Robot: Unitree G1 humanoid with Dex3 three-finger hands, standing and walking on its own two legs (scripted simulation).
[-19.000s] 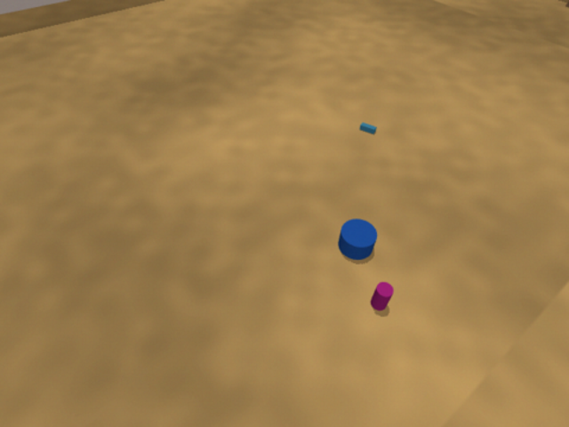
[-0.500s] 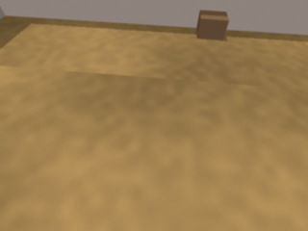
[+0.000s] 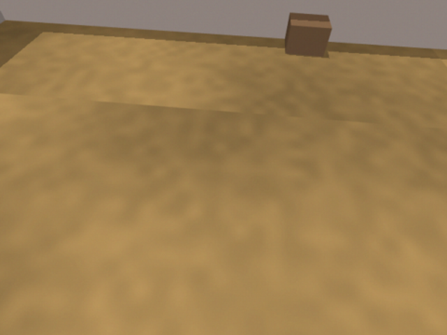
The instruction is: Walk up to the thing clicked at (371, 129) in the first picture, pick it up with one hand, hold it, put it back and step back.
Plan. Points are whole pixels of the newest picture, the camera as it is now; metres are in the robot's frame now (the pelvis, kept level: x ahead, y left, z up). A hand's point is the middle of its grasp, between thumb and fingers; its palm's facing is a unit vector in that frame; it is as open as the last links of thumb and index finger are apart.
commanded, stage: stand
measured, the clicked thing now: out of the picture -0.51 -0.52 -0.77
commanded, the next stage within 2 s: walk up in 0.20 s
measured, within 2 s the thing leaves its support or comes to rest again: neither
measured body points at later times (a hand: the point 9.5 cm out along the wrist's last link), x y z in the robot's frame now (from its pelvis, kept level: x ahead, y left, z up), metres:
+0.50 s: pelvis +0.00 -0.02 -0.03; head +0.03 -0.06 +0.41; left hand +0.11 +0.30 -0.12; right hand +0.08 -0.36 -0.15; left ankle +0.03 +0.13 -0.74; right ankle -0.02 -0.14 -0.75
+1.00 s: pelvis +0.05 +0.08 -0.03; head +0.11 +0.07 +0.42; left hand +0.37 +0.25 -0.13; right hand -0.06 -0.25 -0.10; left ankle +0.16 +0.11 -0.75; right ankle -0.04 -0.07 -0.69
